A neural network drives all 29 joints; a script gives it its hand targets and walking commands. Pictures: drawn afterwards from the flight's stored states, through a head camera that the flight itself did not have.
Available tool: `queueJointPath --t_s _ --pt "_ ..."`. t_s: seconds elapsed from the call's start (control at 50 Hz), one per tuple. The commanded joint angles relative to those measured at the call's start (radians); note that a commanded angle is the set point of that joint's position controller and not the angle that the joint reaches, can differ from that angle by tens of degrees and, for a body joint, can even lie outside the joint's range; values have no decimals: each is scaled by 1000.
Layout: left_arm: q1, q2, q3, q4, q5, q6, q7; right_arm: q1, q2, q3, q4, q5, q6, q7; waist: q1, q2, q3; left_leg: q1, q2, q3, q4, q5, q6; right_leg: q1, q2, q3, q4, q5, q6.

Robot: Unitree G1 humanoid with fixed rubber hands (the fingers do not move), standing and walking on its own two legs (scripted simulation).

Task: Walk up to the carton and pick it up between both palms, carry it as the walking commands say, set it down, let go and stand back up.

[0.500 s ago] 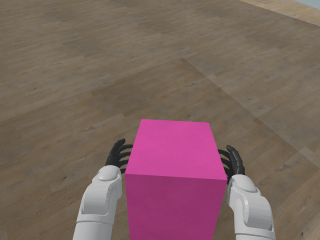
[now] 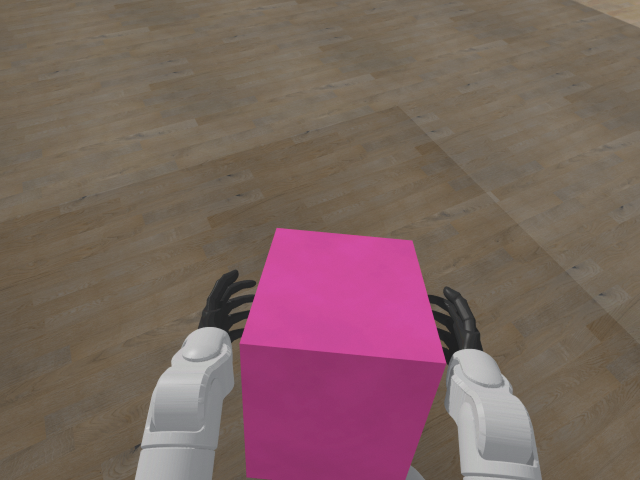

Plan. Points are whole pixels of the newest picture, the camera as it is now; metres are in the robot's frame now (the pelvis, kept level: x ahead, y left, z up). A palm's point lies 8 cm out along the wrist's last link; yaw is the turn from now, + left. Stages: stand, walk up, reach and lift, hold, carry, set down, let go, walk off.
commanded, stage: carry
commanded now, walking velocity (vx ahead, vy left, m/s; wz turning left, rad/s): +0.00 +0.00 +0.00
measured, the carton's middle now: (334, 351) +0.30 -0.01 -0.06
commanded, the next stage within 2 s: none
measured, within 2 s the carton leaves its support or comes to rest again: neither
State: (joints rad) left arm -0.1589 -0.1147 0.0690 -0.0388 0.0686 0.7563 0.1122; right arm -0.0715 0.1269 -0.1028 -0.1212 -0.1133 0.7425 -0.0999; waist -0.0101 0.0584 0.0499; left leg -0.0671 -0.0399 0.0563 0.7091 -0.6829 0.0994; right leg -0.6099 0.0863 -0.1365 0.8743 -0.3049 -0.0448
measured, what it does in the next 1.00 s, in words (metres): walks ahead: right foot, then left foot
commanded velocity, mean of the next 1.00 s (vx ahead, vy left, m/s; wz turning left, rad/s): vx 0.16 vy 0.00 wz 0.00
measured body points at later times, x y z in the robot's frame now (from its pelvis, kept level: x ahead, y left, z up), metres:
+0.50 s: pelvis +0.39 +0.09 +0.02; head +0.48 +0.09 +0.46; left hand +0.68 +0.23 +0.07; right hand +0.68 -0.06 +0.06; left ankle +0.27 +0.13 -0.69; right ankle +0.31 -0.04 -0.59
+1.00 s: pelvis +0.79 +0.12 +0.01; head +0.80 +0.13 +0.46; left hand +1.06 +0.29 +0.04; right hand +1.08 +0.00 +0.04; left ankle +0.85 +0.21 -0.69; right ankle +0.65 +0.02 -0.64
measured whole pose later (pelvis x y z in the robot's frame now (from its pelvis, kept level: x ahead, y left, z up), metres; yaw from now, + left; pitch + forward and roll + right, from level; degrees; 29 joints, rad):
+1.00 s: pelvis +0.79 +0.12 +0.01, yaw +1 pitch +1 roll +1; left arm -0.17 -0.09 0.08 -0.08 0.07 0.96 0.15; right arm -0.14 0.13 -0.09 -0.07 -0.14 0.90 -0.07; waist 0.06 -0.04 0.00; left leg -0.50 -0.04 0.10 0.76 -0.29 0.07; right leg -0.29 0.04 0.01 1.09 -0.56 -0.01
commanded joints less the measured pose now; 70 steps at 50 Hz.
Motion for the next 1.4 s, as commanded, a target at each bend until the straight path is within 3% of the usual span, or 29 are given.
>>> queueJointPath --t_s 0.0,0.06,0.16,0.2,0.22,0.24,0.26,0.34,0.44,0.54,0.56,0.58,0.62,0.68,0.74,0.8,0.82,0.84,0.88,0.9,1.0,1.04,1.12,1.16,1.18,1.22,1.26,1.3,1.38 --pt "-261 -681 -548 -157 -142 -40 -155 -620 652 634 -174 305 -19 196 83 -336 -741 -646 -100 -161 1018 -57 -173 1157 -472 670 -213 1777 -494" --pt "-512 -784 -621 -358 -192 -59 -133 -549 732 612 -153 347 -17 225 87 -133 -537 -976 25 -333 864 -197 -76 1081 -478 757 -189 1326 -410" --pt "-434 -786 -708 -361 -216 -31 -147 -353 653 461 -145 206 -45 208 63 88 -566 -683 80 -142 11 176 -37 886 -333 367 -112 1122 -185" --pt "-488 -731 -702 -347 -202 -35 -158 -326 674 408 -45 156 -49 214 5 142 -608 -49 23 -10 -279 840 -35 478 -231 120 4 791 -69" --pt "-502 -696 -684 -319 -201 -46 -165 -373 657 413 -20 139 -71 201 -2 347 -648 310 232 -346 -152 1736 72 136 -78 106 245 51 27" --pt "-470 -686 -686 -357 -220 -45 -173 -358 673 454 -53 163 -72 196 11 452 -673 461 380 -466 -44 2376 156 20 2 137 464 -347 69" --pt "-514 -712 -718 -404 -261 -47 -184 -377 681 481 -120 163 -74 191 8 379 -682 408 413 -494 -20 2404 208 59 10 228 498 -377 56" --pt "-563 -927 -838 -591 -419 -7 -180 -396 824 609 -409 264 -43 143 -37 137 -487 482 327 -499 -130 1727 140 -327 -57 135 518 -301 22" --pt "-139 -838 -710 -507 -339 161 -109 -320 746 691 -606 353 139 69 -46 -67 -553 625 268 -340 -135 1806 18 -419 -8 11 351 -258 32" --pt "6 -733 -596 -486 -251 256 -59 -346 678 738 -606 410 274 76 64 -154 -622 -91 152 -16 213 1746 -134 725 77 -115 -380 406 -12" --pt "28 -711 -587 -478 -232 266 -49 -361 653 728 -555 415 302 88 132 -240 -651 -432 69 25 618 1170 -208 1047 -193 199 -270 983 -209" --pt "-55 -719 -627 -501 -234 264 -44 -390 675 733 -544 425 313 102 105 -410 -701 -757 -92 -65 931 69 -222 1312 -449 597 -229 1566 -411" --pt "-233 -757 -662 -635 -257 264 -33 -387 728 716 -486 454 327 128 79 -65 -522 -838 -39 -202 1021 47 -154 1042 -514 655 -336 1228 -420" --pt "-302 -834 -677 -627 -273 288 -35 -372 762 684 -488 443 335 133 67 109 -322 -924 93 -208 783 -22 -115 803 -467 567 -384 846 -302" --pt "-416 -792 -658 -470 -254 293 -48 -332 682 519 -280 303 312 125 34 156 -280 -563 163 -174 116 62 -102 466 -411 357 -408 681 -227" --pt "-463 -576 -480 -85 -133 165 -97 -335 502 266 108 57 162 126 -9 -29 -352 -81 15 19 -217 598 -69 316 -266 55 -170 818 -62" --pt "-436 -575 -486 -114 -144 136 -112 -346 534 303 75 62 130 119 -12 85 -366 20 157 -164 -160 1170 -1 209 -150 32 17 501 22" --pt "-474 -678 -575 -275 -227 112 -131 -367 620 397 -72 101 106 119 3 231 -416 87 381 -459 -258 1608 130 156 1 83 214 -184 83" --pt "-640 -931 -753 -592 -407 131 -146 -489 844 562 -389 246 119 116 -15 81 -446 17 426 -508 -268 1556 220 232 -5 180 349 -307 52" --pt "-550 -791 -542 -241 -252 121 -167 -459 694 384 -38 92 113 132 -15 -30 -426 30 405 -444 -247 1594 191 171 -38 161 299 -258 32" --pt "-357 -795 -492 -119 -222 62 -184 -558 703 521 -215 177 53 128 7 -24 -658 302 359 -241 -88 1781 142 213 -128 138 -232 -228 22" --pt "-349 -865 -540 -164 -222 44 -196 -543 771 569 -248 196 47 152 35 -26 -694 170 298 -134 -64 1622 79 437 -140 147 -382 40 1" --pt "-426 -803 -528 -248 -200 -7 -198 -627 830 646 -235 258 24 176 23 -380 -678 -358 82 23 -28 536 -78 973 -342 270 -196 1651 -138" --pt "-506 -854 -595 -448 -254 -10 -173 -725 856 737 -424 362 30 173 22 -401 -600 -437 52 72 -112 372 -83 1036 -337 224 -177 1703 -113" --pt "-448 -748 -514 -295 -177 0 -173 -685 778 662 -271 291 31 174 24 -336 -606 -412 39 84 -136 421 -74 1039 -314 195 -157 1704 -94" --pt "-387 -807 -565 -372 -210 26 -157 -654 795 700 -386 331 48 169 23 -186 -618 -241 63 84 -150 796 -46 872 -265 163 -110 1605 -14" --pt "-365 -802 -617 -485 -229 60 -129 -516 803 696 -404 353 82 164 -21 95 -639 224 187 -28 0 1579 39 389 -179 99 74 1095 74" --pt "-359 -656 -513 -260 -117 62 -130 -350 689 512 -44 217 82 173 -39 448 -558 673 306 -226 41 2324 116 -201 -17 -3 135 -216 65" --pt "-348 -650 -510 -195 -118 14 -153 -362 662 472 -7 147 43 183 -13 201 -365 452 218 -180 -15 2161 -13 -126 12 -56 -81 -213 -21"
